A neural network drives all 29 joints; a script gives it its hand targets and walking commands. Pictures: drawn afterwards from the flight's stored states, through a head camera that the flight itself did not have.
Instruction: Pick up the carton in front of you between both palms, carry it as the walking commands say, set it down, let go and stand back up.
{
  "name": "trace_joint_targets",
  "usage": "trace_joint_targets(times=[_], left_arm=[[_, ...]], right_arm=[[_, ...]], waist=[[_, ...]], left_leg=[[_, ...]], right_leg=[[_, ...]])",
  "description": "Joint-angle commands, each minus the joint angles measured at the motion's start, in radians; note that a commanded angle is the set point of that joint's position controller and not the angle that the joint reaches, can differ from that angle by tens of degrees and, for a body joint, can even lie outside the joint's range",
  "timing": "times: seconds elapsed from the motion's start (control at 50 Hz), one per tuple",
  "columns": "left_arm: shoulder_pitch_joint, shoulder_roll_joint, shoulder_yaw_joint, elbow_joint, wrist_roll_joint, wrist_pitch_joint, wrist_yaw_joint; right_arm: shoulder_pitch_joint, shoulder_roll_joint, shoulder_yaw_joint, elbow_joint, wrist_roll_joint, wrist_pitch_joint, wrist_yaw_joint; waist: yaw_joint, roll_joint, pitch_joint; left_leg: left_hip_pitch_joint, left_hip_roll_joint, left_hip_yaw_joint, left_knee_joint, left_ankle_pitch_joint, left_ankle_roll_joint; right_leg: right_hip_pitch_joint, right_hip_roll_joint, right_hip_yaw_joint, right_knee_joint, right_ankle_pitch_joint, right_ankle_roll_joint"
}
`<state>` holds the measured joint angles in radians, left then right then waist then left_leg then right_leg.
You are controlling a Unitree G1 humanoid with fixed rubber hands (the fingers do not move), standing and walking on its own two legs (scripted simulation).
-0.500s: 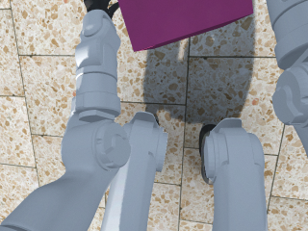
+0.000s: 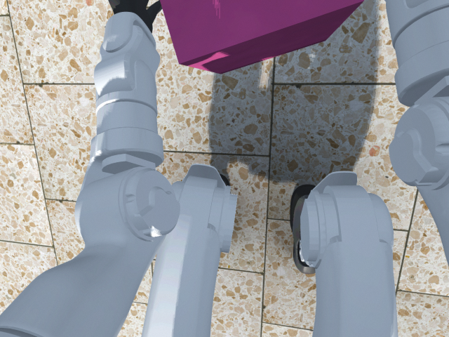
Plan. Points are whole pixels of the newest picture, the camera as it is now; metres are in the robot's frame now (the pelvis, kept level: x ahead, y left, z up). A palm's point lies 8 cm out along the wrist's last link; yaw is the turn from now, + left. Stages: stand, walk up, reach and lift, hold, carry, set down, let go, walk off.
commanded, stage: set down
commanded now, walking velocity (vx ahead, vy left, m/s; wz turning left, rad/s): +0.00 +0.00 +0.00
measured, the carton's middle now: out of the picture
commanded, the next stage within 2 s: let go in 1.58 s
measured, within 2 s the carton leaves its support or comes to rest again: neither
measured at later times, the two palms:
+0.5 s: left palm (115, 36) +0.51 +0.19 -0.18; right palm out of the picture +0.56 -0.19 -0.20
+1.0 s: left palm out of the picture +0.52 +0.18 -0.03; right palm out of the picture +0.59 -0.19 -0.03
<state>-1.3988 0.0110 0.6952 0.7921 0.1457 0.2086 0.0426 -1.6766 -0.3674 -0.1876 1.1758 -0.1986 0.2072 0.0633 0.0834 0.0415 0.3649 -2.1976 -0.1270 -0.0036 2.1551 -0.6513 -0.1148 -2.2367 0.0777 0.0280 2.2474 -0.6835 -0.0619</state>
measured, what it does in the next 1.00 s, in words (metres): rises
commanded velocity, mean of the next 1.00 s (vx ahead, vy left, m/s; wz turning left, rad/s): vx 0.00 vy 0.00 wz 0.00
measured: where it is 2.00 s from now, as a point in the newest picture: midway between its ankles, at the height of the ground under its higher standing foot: (258, 235)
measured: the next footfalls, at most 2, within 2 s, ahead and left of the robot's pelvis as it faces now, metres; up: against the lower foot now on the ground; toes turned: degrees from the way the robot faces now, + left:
none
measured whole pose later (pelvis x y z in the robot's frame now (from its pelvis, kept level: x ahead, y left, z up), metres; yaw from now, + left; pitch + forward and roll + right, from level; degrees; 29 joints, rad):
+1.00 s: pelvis -0.02 +0.01 +0.08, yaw +0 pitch +41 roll +5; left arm -1.35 0.07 0.39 0.74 -0.08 0.26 0.25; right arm -1.68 -0.61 0.00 1.22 0.04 0.23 0.12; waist 0.14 0.02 0.24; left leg -2.07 -0.07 0.03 1.86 -0.51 -0.03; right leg -2.08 0.01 0.02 1.93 -0.57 -0.04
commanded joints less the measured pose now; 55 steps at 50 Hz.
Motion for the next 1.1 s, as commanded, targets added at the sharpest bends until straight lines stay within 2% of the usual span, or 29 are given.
trace_joint_targets(times=[0.0,0.14,0.18,0.22,0.28,0.32,0.36,0.44,0.52,0.6,0.68,0.78,0.84,0.92,1.08], left_arm=[[-0.301,-0.562,-0.27,0.121,-0.022,0.056,-0.157],[-0.212,-0.448,-0.172,0.158,0.031,0.052,-0.127],[-0.175,-0.371,-0.132,0.163,0.043,0.039,-0.102],[-0.13,-0.197,-0.098,0.159,0.035,0.004,-0.051],[-0.089,0.113,-0.095,0.14,-0.027,-0.083,0.048],[-0.138,0.213,-0.135,0.14,-0.096,-0.131,0.088],[-0.187,0.226,-0.207,0.159,-0.182,-0.15,0.099],[-0.26,0.212,-0.334,0.161,-0.323,-0.137,0.102],[-0.305,0.261,-0.363,0.131,-0.365,-0.106,0.138],[-0.304,0.291,-0.356,0.049,-0.357,-0.077,0.188],[-0.287,0.28,-0.359,-0.084,-0.33,-0.032,0.228],[-0.226,0.191,-0.343,-0.115,-0.275,0.011,0.226],[-0.197,0.153,-0.331,-0.127,-0.248,0.019,0.214],[-0.17,0.141,-0.311,-0.156,-0.225,0.031,0.205],[-0.117,0.162,-0.286,-0.252,-0.213,0.066,0.202]], right_arm=[[-0.08,0.646,0.13,0.108,0.016,0.048,0.177],[-0.099,0.451,0.095,0.113,-0.007,0.038,0.163],[-0.117,0.341,0.092,0.1,-0.005,0.023,0.141],[-0.128,0.148,0.091,0.086,0.011,0.001,0.093],[-0.173,-0.165,0.12,0.049,0.098,-0.058,-0.001],[-0.278,-0.241,0.182,-0.004,0.187,-0.095,-0.044],[-0.355,-0.257,0.259,-0.039,0.273,-0.117,-0.057],[-0.45,-0.281,0.367,-0.084,0.388,-0.121,-0.037],[-0.477,-0.326,0.407,-0.062,0.426,-0.085,-0.012],[-0.48,-0.361,0.409,-0.042,0.424,-0.047,0.0],[-0.449,-0.386,0.348,-0.066,0.392,-0.013,0.0],[-0.357,-0.373,0.246,-0.011,0.319,0.005,0.026],[-0.32,-0.364,0.201,-0.003,0.277,-0.002,0.041],[-0.309,-0.361,0.167,-0.038,0.241,-0.001,0.053],[-0.31,-0.351,0.166,-0.161,0.222,0.041,0.065]], waist=[[-0.013,-0.162,-0.7],[0.0,-0.155,-0.651],[0.008,-0.16,-0.667],[0.018,-0.16,-0.695],[0.041,-0.159,-0.772],[0.063,-0.175,-0.875],[0.068,-0.206,-0.949],[0.063,-0.25,-1.068],[0.09,-0.277,-1.155],[0.116,-0.28,-1.292],[0.104,-0.236,-1.42],[0.077,-0.172,-1.243],[0.065,-0.16,-1.203],[0.066,-0.183,-1.24],[0.098,-0.273,-1.427]], left_leg=[[0.183,-0.022,0.089,-0.085,0.31,0.05],[0.234,-0.01,0.09,-0.073,0.294,0.038],[0.26,-0.004,0.095,-0.068,0.301,0.028],[0.282,0.01,0.104,-0.061,0.318,0.015],[0.296,0.032,0.112,-0.058,0.366,0.014],[0.294,0.044,0.107,-0.052,0.427,0.025],[0.299,0.055,0.095,-0.047,0.469,0.042],[0.372,0.074,0.083,-0.051,0.503,0.059],[0.422,0.078,0.094,-0.085,0.457,0.063],[0.534,0.064,0.109,-0.138,0.456,0.072],[0.686,0.044,0.11,-0.205,0.483,0.083],[0.689,0.035,0.089,-0.286,0.457,0.072],[0.691,0.034,0.081,-0.334,0.464,0.063],[0.697,0.03,0.084,-0.408,0.469,0.055],[0.703,0.026,0.111,-0.555,0.509,0.052]], right_leg=[[0.503,0.003,0.076,-0.232,0.474,-0.007],[0.46,-0.013,0.082,-0.23,0.394,-0.001],[0.479,-0.023,0.085,-0.229,0.399,0.007],[0.494,-0.037,0.089,-0.226,0.419,0.015],[0.522,-0.056,0.107,-0.212,0.482,0.023],[0.587,-0.07,0.126,-0.19,0.563,0.029],[0.643,-0.083,0.133,-0.177,0.605,0.035],[0.706,-0.102,0.112,-0.167,0.553,0.04],[0.779,-0.109,0.09,-0.176,0.469,0.039],[0.853,-0.094,0.058,-0.198,0.445,0.034],[0.857,-0.066,0.021,-0.25,0.443,0.025],[0.673,-0.056,0.006,-0.347,0.358,0.013],[0.631,-0.053,0.004,-0.4,0.347,0.011],[0.693,-0.046,0.0,-0.474,0.367,0.017],[0.99,-0.025,-0.003,-0.607,0.511,0.043]])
